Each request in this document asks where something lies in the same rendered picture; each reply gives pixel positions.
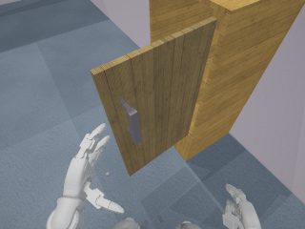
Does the handle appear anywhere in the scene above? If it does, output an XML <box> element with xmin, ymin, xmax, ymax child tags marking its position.
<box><xmin>119</xmin><ymin>98</ymin><xmax>142</xmax><ymax>145</ymax></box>

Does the cupboard door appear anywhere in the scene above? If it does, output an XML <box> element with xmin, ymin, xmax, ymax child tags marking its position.
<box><xmin>90</xmin><ymin>16</ymin><xmax>217</xmax><ymax>176</ymax></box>

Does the robot left thigh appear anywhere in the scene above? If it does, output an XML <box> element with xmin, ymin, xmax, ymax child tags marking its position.
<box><xmin>113</xmin><ymin>219</ymin><xmax>140</xmax><ymax>229</ymax></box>

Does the robot left forearm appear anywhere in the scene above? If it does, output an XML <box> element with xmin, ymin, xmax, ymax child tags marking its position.
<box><xmin>46</xmin><ymin>196</ymin><xmax>86</xmax><ymax>229</ymax></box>

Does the right robot hand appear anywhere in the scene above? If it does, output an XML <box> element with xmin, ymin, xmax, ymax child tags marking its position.
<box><xmin>222</xmin><ymin>183</ymin><xmax>262</xmax><ymax>229</ymax></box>

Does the left robot hand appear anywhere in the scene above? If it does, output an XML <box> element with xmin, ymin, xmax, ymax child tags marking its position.
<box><xmin>63</xmin><ymin>123</ymin><xmax>125</xmax><ymax>215</ymax></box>

